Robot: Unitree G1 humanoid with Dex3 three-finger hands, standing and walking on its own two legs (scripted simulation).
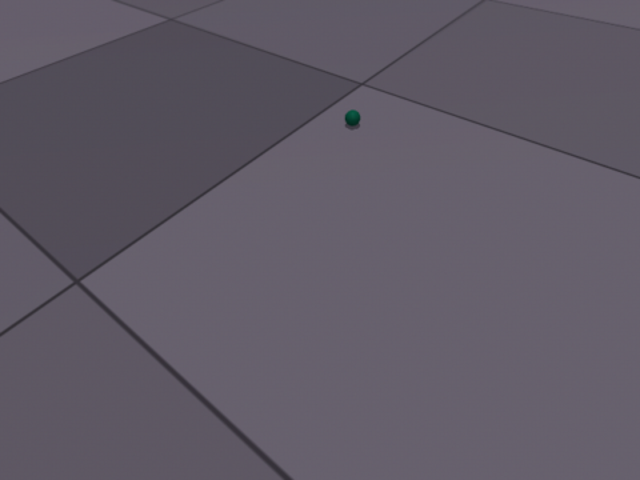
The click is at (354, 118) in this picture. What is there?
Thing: free ball
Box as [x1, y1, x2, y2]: [345, 110, 359, 125]
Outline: 350,110 346,113 345,120 348,124 354,125 359,120 359,114 355,110
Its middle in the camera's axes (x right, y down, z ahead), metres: +0.19 -0.73 +2.25
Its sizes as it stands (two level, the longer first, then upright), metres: 0.088 0.088 0.088
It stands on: the floor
